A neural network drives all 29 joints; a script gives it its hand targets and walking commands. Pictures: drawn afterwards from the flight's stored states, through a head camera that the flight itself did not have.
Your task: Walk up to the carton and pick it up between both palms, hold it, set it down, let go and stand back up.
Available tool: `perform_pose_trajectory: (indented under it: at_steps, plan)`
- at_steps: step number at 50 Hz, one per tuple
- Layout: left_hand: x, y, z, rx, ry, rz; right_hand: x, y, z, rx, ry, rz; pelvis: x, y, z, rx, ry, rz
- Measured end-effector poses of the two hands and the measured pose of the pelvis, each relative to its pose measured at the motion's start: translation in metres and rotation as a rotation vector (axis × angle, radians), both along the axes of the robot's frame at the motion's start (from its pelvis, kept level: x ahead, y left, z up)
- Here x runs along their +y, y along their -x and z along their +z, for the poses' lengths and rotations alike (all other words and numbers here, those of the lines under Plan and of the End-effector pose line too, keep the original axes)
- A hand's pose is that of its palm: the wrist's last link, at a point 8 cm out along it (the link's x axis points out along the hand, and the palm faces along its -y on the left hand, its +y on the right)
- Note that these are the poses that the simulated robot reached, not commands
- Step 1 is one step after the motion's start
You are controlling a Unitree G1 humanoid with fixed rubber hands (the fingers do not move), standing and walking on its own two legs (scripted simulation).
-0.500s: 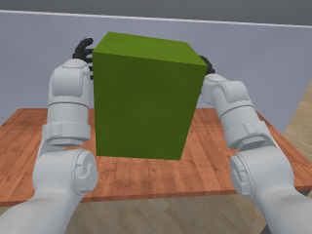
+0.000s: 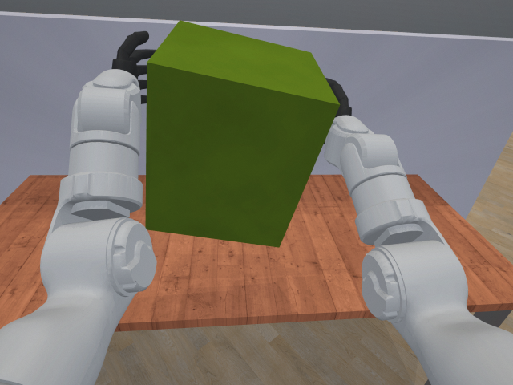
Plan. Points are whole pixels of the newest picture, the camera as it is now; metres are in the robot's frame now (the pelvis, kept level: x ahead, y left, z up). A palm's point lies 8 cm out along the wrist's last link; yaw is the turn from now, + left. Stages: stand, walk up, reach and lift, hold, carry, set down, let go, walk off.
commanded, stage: set down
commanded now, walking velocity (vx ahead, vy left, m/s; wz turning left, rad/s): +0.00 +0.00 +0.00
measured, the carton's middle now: (231, 137) +0.40 +0.01 +0.28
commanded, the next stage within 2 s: none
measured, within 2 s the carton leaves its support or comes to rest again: neither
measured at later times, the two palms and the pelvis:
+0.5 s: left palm (132, 129) +0.41 +0.16 +0.29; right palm (320, 159) +0.39 -0.13 +0.25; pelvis +0.00 +0.00 +0.00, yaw +0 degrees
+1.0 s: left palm (138, 144) +0.43 +0.16 +0.25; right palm (314, 178) +0.39 -0.13 +0.21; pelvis +0.00 +0.00 +0.00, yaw +0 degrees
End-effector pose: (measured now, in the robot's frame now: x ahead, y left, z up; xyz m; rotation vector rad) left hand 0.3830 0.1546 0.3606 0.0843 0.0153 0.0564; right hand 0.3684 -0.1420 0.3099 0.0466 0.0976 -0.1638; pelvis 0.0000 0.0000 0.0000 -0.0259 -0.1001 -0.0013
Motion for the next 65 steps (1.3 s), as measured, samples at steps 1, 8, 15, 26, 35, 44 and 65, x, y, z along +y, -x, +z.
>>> perform_pose_trajectory:
  at_steps: [1, 8, 15, 26, 35, 44, 65]
  plan:
    - [0.002, -0.003, -0.003, 0.009, -0.002, 0.0, 0.002, -0.002, -0.004, 0.008, 0.003, 0.002, 0.0, 0.0, 0.0, 0.0, 0.0, 0.0]
    - [0.007, -0.022, -0.022, 0.021, 0.001, 0.001, 0.009, -0.021, -0.028, 0.017, 0.021, 0.006, 0.0, -0.001, 0.0, 0.002, 0.0, 0.0]
    - [0.009, -0.029, -0.042, 0.01, 0.021, 0.002, 0.009, -0.029, -0.044, 0.006, 0.031, 0.002, 0.001, -0.005, 0.0, 0.005, 0.002, 0.0]
    - [0.009, -0.025, -0.072, 0.033, 0.048, -0.009, 0.008, -0.021, -0.063, 0.024, 0.009, -0.018, 0.001, 0.0, 0.0, -0.021, 0.001, 0.001]
    - [0.009, -0.033, -0.084, 0.034, 0.047, -0.031, 0.008, -0.021, -0.071, 0.02, -0.011, -0.046, 0.001, 0.0, 0.0, -0.021, 0.001, 0.001]
    - [0.009, -0.045, -0.107, 0.078, 0.066, -0.05, 0.01, -0.025, -0.103, 0.063, 0.02, -0.055, 0.001, -0.002, 0.0, -0.019, 0.002, 0.001]
    - [0.007, -0.053, -0.131, 0.106, 0.077, -0.09, 0.01, -0.02, -0.129, 0.085, 0.015, -0.094, 0.002, -0.003, 0.0, -0.018, 0.003, 0.001]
